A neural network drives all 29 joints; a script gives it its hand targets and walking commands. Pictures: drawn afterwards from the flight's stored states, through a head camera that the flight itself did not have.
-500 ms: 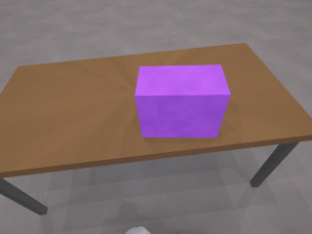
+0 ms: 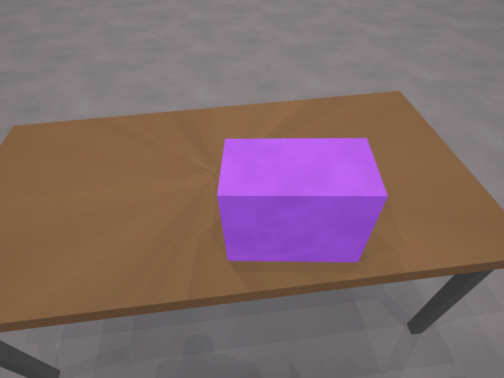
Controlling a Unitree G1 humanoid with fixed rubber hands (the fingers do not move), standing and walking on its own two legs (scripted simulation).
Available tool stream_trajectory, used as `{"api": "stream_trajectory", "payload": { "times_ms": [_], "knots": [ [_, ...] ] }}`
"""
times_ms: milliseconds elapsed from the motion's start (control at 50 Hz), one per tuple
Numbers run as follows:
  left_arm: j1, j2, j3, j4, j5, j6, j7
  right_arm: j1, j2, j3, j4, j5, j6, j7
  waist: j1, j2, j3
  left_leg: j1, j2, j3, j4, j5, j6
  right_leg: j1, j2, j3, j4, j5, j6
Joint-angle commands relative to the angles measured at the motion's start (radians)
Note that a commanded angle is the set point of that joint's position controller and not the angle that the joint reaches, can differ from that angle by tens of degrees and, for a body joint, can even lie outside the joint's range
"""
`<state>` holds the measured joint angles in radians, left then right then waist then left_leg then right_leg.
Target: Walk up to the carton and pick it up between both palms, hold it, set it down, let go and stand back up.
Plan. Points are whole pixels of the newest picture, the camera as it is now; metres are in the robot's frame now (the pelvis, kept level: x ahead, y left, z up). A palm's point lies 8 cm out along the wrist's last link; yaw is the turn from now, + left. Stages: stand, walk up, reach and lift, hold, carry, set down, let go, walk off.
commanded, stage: walk up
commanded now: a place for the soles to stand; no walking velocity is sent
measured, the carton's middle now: (293, 202) +0.49 -0.06 -0.04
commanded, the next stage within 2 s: reach and lift in 1.46 s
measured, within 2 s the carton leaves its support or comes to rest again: neither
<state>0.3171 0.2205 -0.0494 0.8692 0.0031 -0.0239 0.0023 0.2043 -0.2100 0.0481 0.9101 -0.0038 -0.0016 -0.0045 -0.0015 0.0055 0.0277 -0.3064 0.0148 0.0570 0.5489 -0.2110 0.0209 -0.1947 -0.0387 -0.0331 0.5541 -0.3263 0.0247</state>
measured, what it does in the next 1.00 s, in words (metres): stands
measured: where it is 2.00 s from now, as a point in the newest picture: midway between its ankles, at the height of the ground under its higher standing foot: outside the picture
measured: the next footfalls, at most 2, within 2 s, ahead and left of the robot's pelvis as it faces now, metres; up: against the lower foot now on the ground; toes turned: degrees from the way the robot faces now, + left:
none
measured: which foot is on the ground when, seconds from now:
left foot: down 0.00-1.00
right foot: down 0.00-1.00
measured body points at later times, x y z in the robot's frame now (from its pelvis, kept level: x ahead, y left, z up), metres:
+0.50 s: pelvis +0.00 +0.00 +0.01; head +0.00 +0.00 +0.46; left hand +0.03 +0.25 -0.14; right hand +0.03 -0.26 -0.14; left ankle +0.05 +0.11 -0.73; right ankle -0.02 -0.13 -0.73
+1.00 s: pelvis +0.00 -0.03 +0.00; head +0.01 -0.03 +0.45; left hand +0.01 +0.23 -0.14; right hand +0.05 -0.29 -0.14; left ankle +0.05 +0.11 -0.73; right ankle -0.02 -0.13 -0.73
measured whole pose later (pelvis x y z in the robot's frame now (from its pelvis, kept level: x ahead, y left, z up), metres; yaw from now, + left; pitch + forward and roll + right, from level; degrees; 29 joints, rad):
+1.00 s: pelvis +0.00 -0.03 +0.00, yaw +0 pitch -2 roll +0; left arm 0.32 0.26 -0.04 1.02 0.00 0.02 0.00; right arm 0.25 -0.27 0.05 0.99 -0.02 0.00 -0.03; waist 0.00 0.01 0.04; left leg -0.29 0.05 0.02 0.51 -0.19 -0.02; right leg -0.17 0.00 -0.06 0.51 -0.31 -0.02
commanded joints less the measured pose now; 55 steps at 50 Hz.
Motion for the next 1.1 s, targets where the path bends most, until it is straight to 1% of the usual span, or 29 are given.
{"api": "stream_trajectory", "payload": {
  "times_ms": [0, 40, 80, 100, 140, 160, 180, 200, 240, 280, 320, 420, 440, 480, 540, 560, 600, 640, 660, 720, 780, 800, 840, 920, 960, 1000, 1020, 1060, 1080],
  "knots": [
    [0.061, 0.127, 0.031, -0.01, -0.003, -0.015, 0.007, 0.003, -0.145, -0.032, -0.036, -0.006, -0.023, -0.006, 0.01, -0.031, -0.072, 0.128, 0.102, -0.128, -0.063, 0.29, 0.038, -0.014, -0.087, 0.08, -0.104, 0.268, -0.072],
    [0.047, 0.145, 0.033, -0.004, -0.008, -0.009, 0.007, 0.008, -0.134, -0.026, -0.015, -0.003, -0.016, -0.006, 0.007, -0.017, -0.06, 0.114, 0.09, -0.107, -0.066, 0.228, 0.027, -0.02, -0.094, 0.093, -0.125, 0.238, -0.079],
    [0.024, 0.146, 0.032, 0.0, -0.011, -0.001, 0.009, 0.015, -0.141, -0.029, -0.004, -0.001, -0.012, -0.007, 0.012, -0.046, -0.016, 0.094, 0.091, -0.11, -0.076, 0.2, 0.027, -0.044, -0.09, 0.081, -0.138, 0.209, -0.072],
    [0.016, 0.144, 0.03, 0.006, -0.006, 0.003, 0.011, 0.023, -0.136, -0.027, 0.01, -0.006, -0.009, -0.007, -0.002, -0.034, -0.001, 0.099, 0.089, -0.107, -0.086, 0.165, 0.026, -0.051, -0.096, 0.099, -0.153, 0.181, -0.08],
    [0.007, 0.162, 0.03, 0.016, -0.011, 0.003, 0.009, 0.033, -0.147, -0.027, 0.026, -0.006, -0.007, -0.008, 0.0, -0.054, -0.003, 0.114, 0.081, -0.098, -0.09, 0.14, 0.016, -0.07, -0.099, 0.113, -0.175, 0.161, -0.082],
    [0.004, 0.157, 0.032, 0.02, -0.011, 0.002, 0.008, 0.029, -0.151, -0.023, 0.032, -0.005, -0.011, -0.009, -0.002, -0.005, -0.011, 0.121, 0.086, -0.107, -0.095, 0.163, 0.019, -0.061, -0.095, 0.098, -0.164, 0.173, -0.085],
    [0.0, 0.15, 0.029, 0.023, -0.006, 0.004, 0.008, 0.044, -0.152, -0.025, 0.033, -0.005, -0.013, -0.008, -0.009, -0.009, -0.024, 0.108, 0.099, -0.117, -0.116, 0.152, 0.02, -0.026, -0.087, 0.087, -0.158, 0.157, -0.08],
    [0.007, 0.151, 0.026, 0.033, -0.008, 0.004, 0.008, 0.029, -0.165, -0.026, 0.038, -0.005, -0.013, -0.008, 0.01, 0.015, -0.016, 0.118, 0.1, -0.127, -0.116, 0.156, 0.026, -0.049, -0.08, 0.086, -0.156, 0.154, -0.08],
    [-0.008, 0.155, 0.026, 0.042, -0.004, 0.004, 0.007, 0.04, -0.159, -0.023, 0.048, -0.005, -0.013, -0.008, -0.003, -0.011, 0.003, 0.095, 0.103, -0.127, -0.137, 0.143, 0.024, -0.032, -0.079, 0.077, -0.168, 0.136, -0.076],
    [0.013, 0.162, 0.022, 0.057, -0.01, 0.003, 0.007, 0.045, -0.172, -0.023, 0.056, -0.002, -0.011, -0.009, 0.006, 0.008, -0.002, 0.117, 0.103, -0.12, -0.134, 0.122, 0.021, -0.04, -0.086, 0.093, -0.174, 0.139, -0.081],
    [-0.006, 0.161, 0.022, 0.065, -0.008, 0.004, 0.007, 0.065, -0.171, -0.021, 0.063, -0.005, -0.011, -0.009, -0.012, -0.001, -0.012, 0.122, 0.099, -0.119, -0.142, 0.091, 0.015, -0.038, -0.085, 0.09, -0.181, 0.113, -0.078],
    [0.004, 0.149, 0.014, 0.089, -0.01, 0.007, 0.008, 0.068, -0.185, -0.021, 0.075, 0.003, -0.007, -0.014, -0.004, -0.003, 0.042, 0.083, 0.111, -0.151, -0.189, -0.017, 0.025, -0.071, -0.066, 0.083, -0.184, 0.028, -0.071],
    [0.002, 0.147, 0.013, 0.092, -0.003, 0.007, 0.008, 0.059, -0.191, -0.021, 0.084, 0.003, -0.007, -0.013, -0.002, 0.018, 0.054, 0.074, 0.105, -0.135, -0.194, -0.025, 0.018, -0.077, -0.072, 0.085, -0.189, 0.025, -0.072],
    [0.019, 0.158, 0.014, 0.103, -0.006, 0.004, 0.009, 0.054, -0.19, -0.022, 0.089, 0.003, -0.008, -0.013, 0.0, -0.02, 0.049, 0.087, 0.104, -0.147, -0.186, 0.001, 0.023, -0.071, -0.07, 0.088, -0.19, 0.047, -0.071],
    [0.022, 0.158, 0.015, 0.109, -0.008, 0.001, 0.01, 0.062, -0.179, -0.019, 0.093, 0.002, -0.008, -0.013, -0.01, 0.017, 0.043, 0.095, 0.1, -0.135, -0.176, -0.002, 0.025, -0.083, -0.077, 0.093, -0.199, 0.036, -0.073],
    [0.031, 0.192, 0.032, 0.127, -0.002, 0.014, 0.009, 0.079, -0.172, -0.02, 0.073, -0.014, -0.017, -0.016, -0.01, -0.014, 0.038, 0.094, 0.135, -0.182, -0.21, -0.054, 0.037, -0.086, -0.057, 0.061, -0.164, -0.025, -0.059],
    [0.056, 0.167, 0.026, 0.132, 0.003, 0.024, 0.006, 0.065, -0.207, -0.033, 0.059, -0.011, -0.016, -0.024, 0.004, 0.046, 0.036, 0.066, 0.149, -0.206, -0.232, -0.141, 0.05, -0.086, -0.045, 0.059, -0.148, -0.059, -0.055],
    [0.055, 0.157, 0.028, 0.142, 0.007, 0.03, 0.006, 0.071, -0.208, -0.037, 0.056, -0.012, -0.014, -0.028, 0.003, 0.022, 0.082, 0.031, 0.16, -0.231, -0.256, -0.178, 0.054, -0.092, -0.032, 0.062, -0.146, -0.053, -0.058],
    [0.076, 0.15, 0.028, 0.143, 0.006, 0.03, 0.007, 0.061, -0.207, -0.037, 0.048, -0.008, -0.012, -0.028, 0.007, 0.075, 0.07, 0.028, 0.157, -0.222, -0.261, -0.207, 0.052, -0.089, -0.038, 0.059, -0.148, -0.066, -0.058],
    [0.078, 0.174, 0.031, 0.141, 0.0, 0.021, 0.003, 0.069, -0.199, -0.033, 0.04, -0.01, -0.011, -0.026, 0.0, 0.028, 0.051, 0.061, 0.132, -0.179, -0.214, -0.143, 0.039, -0.118, -0.043, 0.072, -0.161, -0.056, -0.054],
    [0.065, 0.183, 0.033, 0.132, -0.002, 0.017, 0.006, 0.058, -0.18, -0.029, 0.034, -0.019, -0.013, -0.026, -0.001, 0.001, 0.017, 0.11, 0.095, -0.123, -0.129, -0.017, 0.036, -0.115, -0.07, 0.111, -0.194, -0.004, -0.069],
    [0.045, 0.189, 0.034, 0.126, -0.006, 0.018, 0.009, 0.06, -0.162, -0.02, 0.029, -0.019, -0.013, -0.027, -0.013, -0.022, 0.033, 0.112, 0.094, -0.112, -0.113, 0.034, 0.034, -0.13, -0.073, 0.111, -0.203, 0.031, -0.074],
    [0.039, 0.202, 0.043, 0.118, -0.006, 0.022, 0.008, 0.07, -0.16, -0.02, 0.035, -0.015, -0.012, -0.028, -0.015, -0.063, 0.033, 0.103, 0.065, -0.081, -0.082, 0.033, 0.015, -0.126, -0.079, 0.111, -0.223, 0.031, -0.076],
    [0.06, 0.189, 0.037, 0.131, -0.007, 0.028, 0.007, 0.079, -0.178, -0.016, 0.033, -0.014, -0.017, -0.032, -0.001, -0.011, 0.016, 0.122, 0.089, -0.113, -0.09, 0.067, 0.028, -0.103, -0.079, 0.104, -0.186, 0.1, -0.083],
    [0.045, 0.197, 0.04, 0.116, -0.003, 0.031, 0.006, 0.07, -0.177, -0.019, 0.026, -0.013, -0.013, -0.035, -0.01, -0.041, 0.033, 0.095, 0.084, -0.109, -0.079, 0.048, 0.026, -0.103, -0.085, 0.108, -0.191, 0.086, -0.085],
    [0.034, 0.198, 0.043, 0.114, -0.008, 0.034, 0.008, 0.067, -0.172, -0.014, 0.034, -0.017, -0.013, -0.036, -0.004, -0.032, 0.048, 0.083, 0.075, -0.088, -0.072, 0.067, 0.023, -0.108, -0.083, 0.11, -0.211, 0.075, -0.085],
    [0.022, 0.202, 0.045, 0.108, -0.002, 0.036, 0.008, 0.091, -0.167, -0.013, 0.031, -0.018, -0.016, -0.033, -0.018, -0.041, 0.052, 0.077, 0.079, -0.102, -0.087, 0.072, 0.02, -0.093, -0.081, 0.084, -0.197, 0.077, -0.085],
    [0.041, 0.185, 0.039, 0.121, -0.007, 0.035, 0.006, 0.077, -0.195, -0.018, 0.026, -0.022, -0.019, -0.037, -0.001, 0.005, 0.022, 0.097, 0.096, -0.125, -0.091, 0.124, 0.037, -0.08, -0.071, 0.078, -0.168, 0.11, -0.079],
    [0.032, 0.189, 0.043, 0.113, -0.001, 0.037, 0.007, 0.093, -0.19, -0.021, 0.035, -0.013, -0.02, -0.035, -0.012, -0.007, 0.025, 0.074, 0.109, -0.146, -0.103, 0.142, 0.036, -0.058, -0.061, 0.062, -0.153, 0.105, -0.075]
  ]
}}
